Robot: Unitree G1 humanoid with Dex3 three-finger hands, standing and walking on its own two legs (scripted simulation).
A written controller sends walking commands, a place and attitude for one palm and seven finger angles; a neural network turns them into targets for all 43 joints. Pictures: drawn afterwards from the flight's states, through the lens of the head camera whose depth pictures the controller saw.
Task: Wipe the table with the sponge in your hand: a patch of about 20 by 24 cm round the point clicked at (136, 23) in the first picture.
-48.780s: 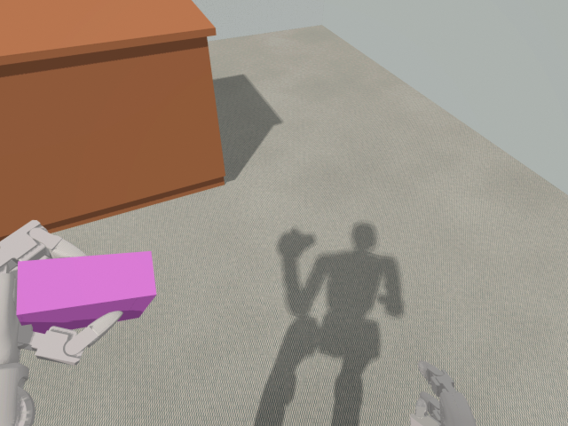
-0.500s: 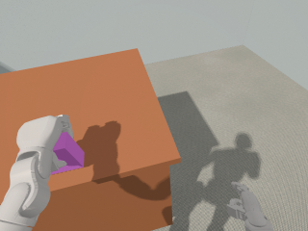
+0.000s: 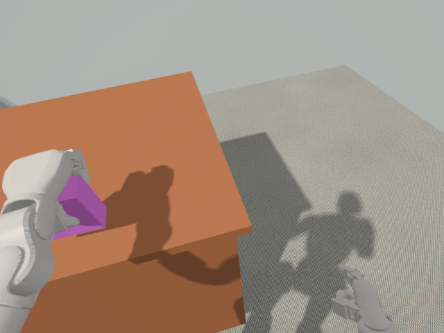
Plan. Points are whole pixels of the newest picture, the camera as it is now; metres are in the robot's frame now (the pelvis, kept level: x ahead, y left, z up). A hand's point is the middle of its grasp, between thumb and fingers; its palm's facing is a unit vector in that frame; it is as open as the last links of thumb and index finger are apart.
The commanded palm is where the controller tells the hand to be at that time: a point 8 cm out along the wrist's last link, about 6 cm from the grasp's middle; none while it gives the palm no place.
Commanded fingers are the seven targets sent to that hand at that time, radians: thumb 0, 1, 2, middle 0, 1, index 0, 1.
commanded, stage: lift the sponge slowly off the table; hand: left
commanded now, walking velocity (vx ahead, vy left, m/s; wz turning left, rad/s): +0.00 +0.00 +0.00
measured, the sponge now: (67, 214) +0.25 +0.33 +0.11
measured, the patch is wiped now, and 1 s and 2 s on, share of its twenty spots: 1.00 1.00 1.00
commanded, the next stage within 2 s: bring the sponge back beside the body in 0.86 s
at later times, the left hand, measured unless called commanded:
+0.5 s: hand (55, 174) +0.27 +0.31 +0.19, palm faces +0.13 -0.02 -0.99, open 9.1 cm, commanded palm +0.23 +0.32 +0.27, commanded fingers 0.00 0.10 1.30 -1.20 -1.60 -1.20 -1.60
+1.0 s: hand (47, 171) +0.26 +0.31 +0.21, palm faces +0.15 -0.04 -0.99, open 9.1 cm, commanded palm +0.21 +0.32 +0.28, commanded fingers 0.00 0.10 1.30 -1.20 -1.60 -1.20 -1.60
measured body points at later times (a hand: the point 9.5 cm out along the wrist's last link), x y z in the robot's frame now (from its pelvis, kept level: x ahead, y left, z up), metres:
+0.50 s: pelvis -0.01 +0.01 +0.00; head -0.02 -0.05 +0.45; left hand +0.26 +0.31 +0.25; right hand +0.24 -0.20 -0.09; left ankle +0.01 +0.11 -0.74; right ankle -0.02 -0.08 -0.74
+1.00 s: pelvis -0.01 +0.02 +0.00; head -0.03 -0.04 +0.45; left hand +0.25 +0.31 +0.26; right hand +0.25 -0.18 -0.09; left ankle +0.01 +0.11 -0.74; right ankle -0.02 -0.08 -0.74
